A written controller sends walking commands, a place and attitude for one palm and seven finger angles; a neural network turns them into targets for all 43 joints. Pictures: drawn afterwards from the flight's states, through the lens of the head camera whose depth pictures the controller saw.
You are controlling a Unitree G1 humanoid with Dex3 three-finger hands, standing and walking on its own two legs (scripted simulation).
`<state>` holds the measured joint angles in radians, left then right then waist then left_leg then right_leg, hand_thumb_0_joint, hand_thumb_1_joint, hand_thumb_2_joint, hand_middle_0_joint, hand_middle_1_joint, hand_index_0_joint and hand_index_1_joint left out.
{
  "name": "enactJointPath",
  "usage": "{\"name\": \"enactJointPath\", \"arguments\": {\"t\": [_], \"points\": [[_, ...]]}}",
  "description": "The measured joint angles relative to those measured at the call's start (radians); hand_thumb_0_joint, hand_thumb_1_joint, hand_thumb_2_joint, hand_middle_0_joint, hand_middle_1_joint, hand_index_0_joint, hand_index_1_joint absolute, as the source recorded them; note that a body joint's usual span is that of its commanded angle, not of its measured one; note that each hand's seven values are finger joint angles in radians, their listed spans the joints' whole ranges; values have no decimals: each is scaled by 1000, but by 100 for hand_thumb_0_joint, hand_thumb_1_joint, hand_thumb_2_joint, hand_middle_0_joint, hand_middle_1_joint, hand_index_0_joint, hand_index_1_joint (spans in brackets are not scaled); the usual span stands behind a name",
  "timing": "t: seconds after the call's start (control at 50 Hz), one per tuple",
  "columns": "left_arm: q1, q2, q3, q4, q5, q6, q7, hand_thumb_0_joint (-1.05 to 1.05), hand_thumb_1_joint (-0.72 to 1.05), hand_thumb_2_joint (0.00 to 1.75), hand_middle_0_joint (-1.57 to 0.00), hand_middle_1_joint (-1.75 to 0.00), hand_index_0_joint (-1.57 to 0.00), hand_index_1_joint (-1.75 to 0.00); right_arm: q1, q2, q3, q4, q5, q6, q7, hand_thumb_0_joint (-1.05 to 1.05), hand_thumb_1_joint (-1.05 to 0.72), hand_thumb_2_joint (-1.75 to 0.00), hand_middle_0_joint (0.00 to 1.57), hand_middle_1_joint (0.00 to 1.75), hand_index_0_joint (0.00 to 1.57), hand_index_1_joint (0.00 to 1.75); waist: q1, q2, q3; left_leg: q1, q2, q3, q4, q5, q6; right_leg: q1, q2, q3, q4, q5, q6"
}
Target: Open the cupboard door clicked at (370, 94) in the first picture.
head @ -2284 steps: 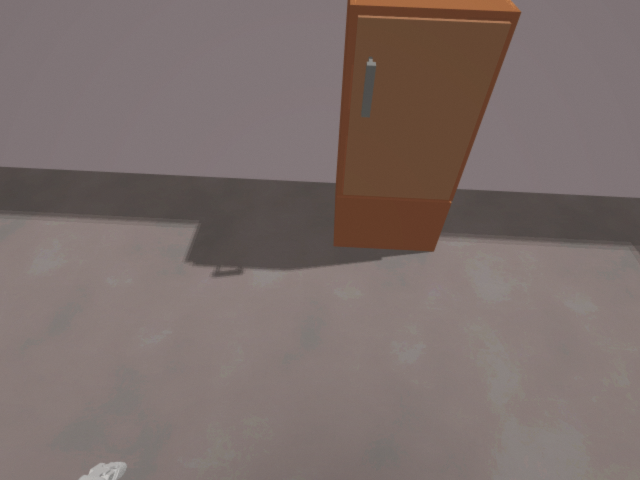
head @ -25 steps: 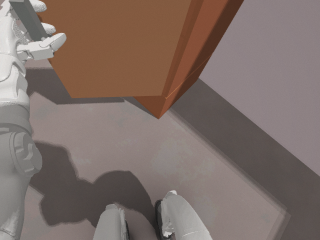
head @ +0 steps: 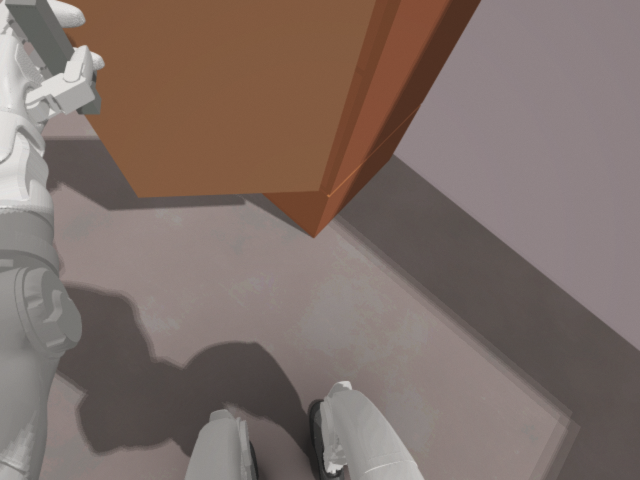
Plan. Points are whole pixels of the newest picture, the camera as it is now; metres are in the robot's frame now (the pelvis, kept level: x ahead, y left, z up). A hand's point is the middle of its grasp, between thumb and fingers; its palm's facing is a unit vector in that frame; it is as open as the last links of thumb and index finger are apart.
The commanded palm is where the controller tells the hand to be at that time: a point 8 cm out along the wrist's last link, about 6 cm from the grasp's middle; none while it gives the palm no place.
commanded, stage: pull the door open along its arc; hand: left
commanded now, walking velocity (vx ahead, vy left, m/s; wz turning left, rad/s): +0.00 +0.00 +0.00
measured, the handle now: (64, 44) +0.61 +0.21 +0.06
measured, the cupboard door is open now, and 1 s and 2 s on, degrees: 47 92 92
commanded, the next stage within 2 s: open thumb and fingers to let go in 0.92 s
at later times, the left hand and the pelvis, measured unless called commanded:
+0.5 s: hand (128, 194) +0.42 +0.14 +0.07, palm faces +0.18 -0.98 +0.05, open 6.3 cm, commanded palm +0.36 +0.21 +0.06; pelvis +0.02 +0.00 +0.03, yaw +0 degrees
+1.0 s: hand (231, 274) +0.33 +0.05 +0.07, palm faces +0.38 -0.93 +0.02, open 6.4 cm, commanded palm +0.29 +0.10 +0.06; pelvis +0.01 -0.04 +0.03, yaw +4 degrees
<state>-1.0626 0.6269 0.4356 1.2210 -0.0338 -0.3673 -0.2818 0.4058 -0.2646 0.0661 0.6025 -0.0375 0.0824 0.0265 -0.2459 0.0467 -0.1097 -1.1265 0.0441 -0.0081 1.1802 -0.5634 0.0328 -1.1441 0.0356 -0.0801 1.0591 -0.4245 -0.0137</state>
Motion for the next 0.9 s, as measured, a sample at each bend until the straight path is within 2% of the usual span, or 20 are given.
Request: {"name": "enactJointPath", "arguments": {"t": [0.08, 0.16, 0.26, 0.34, 0.38, 0.44, 0.54, 0.6, 0.64, 0.72, 0.9], "points": [[51, -18, 3, -42, -21, -2, -3, 1, 71, 78, -35, -135, -34, -135, 6, 1, -5, -6, 5, 6, 4, 0, -90, -90, 20, 30, 20, 30, 9, -1, -2, 23, 2, 10, -16, 1, 1, 17, 3, 10, -12, 3, 1], [142, -60, 2, -122, -51, -3, -9, 1, 70, 75, -35, -135, -34, -135, 13, 3, -12, -17, 15, 13, 9, 0, -90, -90, 20, 30, 20, 30, 25, -2, -8, 61, 3, 22, -45, 6, 2, 48, 5, 22, -34, 7, 3], [309, -146, -35, -271, -102, -7, 1, 0, 69, 72, -35, -134, -34, -135, 16, 7, -30, -33, 30, 17, 19, 1, -90, -90, 20, 30, 20, 30, 56, -5, -24, 130, 0, 34, -96, 15, 3, 109, 4, 36, -73, 12, 5], [472, -235, -90, -419, -139, -17, 13, 0, 68, 71, -33, -133, -33, -135, 2, 8, -44, -47, 40, 13, 29, 1, -90, -90, 20, 30, 20, 30, 86, -10, -41, 190, -7, 41, -136, 22, 3, 163, 0, 44, -100, 13, 7], [556, -299, -127, -509, -146, -18, 71, 0, 68, 71, -33, -132, -33, -134, -10, 10, -57, -57, 40, 2, 33, 1, -90, -90, 20, 30, 20, 30, 106, -10, -51, 214, -9, 44, -150, 24, 2, 185, -1, 47, -110, 12, 7], [665, -412, -184, -631, -125, -34, 225, 1, 67, 72, -33, -132, -33, -130, -47, 15, -71, -62, 31, -18, 45, 1, -90, -90, 20, 30, 20, 30, 133, -13, -61, 243, -15, 51, -161, 23, 2, 207, -6, 55, -109, 7, 9], [743, -560, -269, -712, -38, -58, 471, 0, 66, 74, -33, -132, -34, -127, -131, 36, -75, -66, 2, -26, 44, 1, -90, -90, 20, 30, 19, 30, 173, -23, -60, 269, -27, 53, -149, 18, -1, 224, -19, 57, -73, -12, 5], [752, -616, -314, -717, 21, -56, 601, 0, 66, 76, -34, -130, -34, -127, -177, 53, -71, -63, -15, -23, 36, 1, -90, -90, 20, 30, 19, 30, 192, -25, -59, 275, -34, 48, -138, 18, -7, 227, -27, 52, -50, -22, -1], [757, -639, -339, -714, 51, -53, 662, 0, 66, 76, -34, -130, -33, -127, -201, 66, -67, -57, -23, -23, 30, 1, -90, -90, 20, 30, 19, 30, 203, -27, -57, 280, -37, 44, -136, 20, -11, 231, -30, 49, -41, -26, -5], [786, -654, -383, -720, 83, -49, 706, 0, 66, 76, -34, -130, -32, -129, -223, 90, -60, -45, -31, -31, 16, 1, -90, -90, 20, 30, 20, 30, 216, -30, -57, 296, -38, 33, -143, 28, -22, 246, -32, 38, -38, -27, -17], [925, -687, -485, -801, 76, -58, 728, 1, 65, 73, -33, -132, -32, -132, -191, 90, -67, -16, -31, -57, 12, 1, -90, -90, 20, 30, 20, 30, 223, -27, -50, 347, -34, 11, -176, 45, -46, 297, -28, 16, -57, -26, -41]]}}
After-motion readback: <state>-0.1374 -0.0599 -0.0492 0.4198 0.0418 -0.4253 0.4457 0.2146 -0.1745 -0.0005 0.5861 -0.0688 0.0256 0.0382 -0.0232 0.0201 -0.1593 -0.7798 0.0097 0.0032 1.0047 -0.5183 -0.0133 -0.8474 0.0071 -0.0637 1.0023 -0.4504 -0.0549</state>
